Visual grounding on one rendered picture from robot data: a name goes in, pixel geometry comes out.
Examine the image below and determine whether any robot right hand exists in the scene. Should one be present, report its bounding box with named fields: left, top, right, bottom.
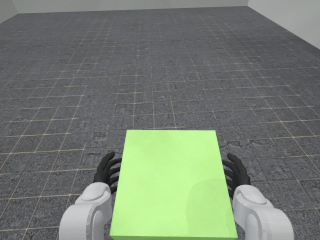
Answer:
left=221, top=153, right=251, bottom=200

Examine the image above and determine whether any robot left hand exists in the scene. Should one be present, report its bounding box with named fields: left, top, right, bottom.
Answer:
left=93, top=151, right=122, bottom=195

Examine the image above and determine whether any carton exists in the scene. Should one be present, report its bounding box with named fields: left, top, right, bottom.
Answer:
left=109, top=130, right=238, bottom=240

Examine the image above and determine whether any robot left forearm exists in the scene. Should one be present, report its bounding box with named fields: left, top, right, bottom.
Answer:
left=59, top=182, right=113, bottom=240

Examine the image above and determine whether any robot right forearm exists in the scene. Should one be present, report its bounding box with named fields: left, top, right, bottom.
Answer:
left=232, top=184, right=295, bottom=240

